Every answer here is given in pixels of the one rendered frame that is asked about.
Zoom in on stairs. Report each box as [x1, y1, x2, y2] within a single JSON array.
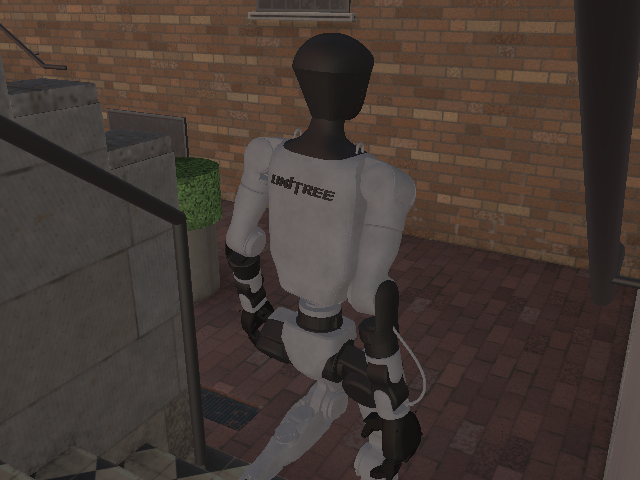
[[0, 443, 288, 480]]

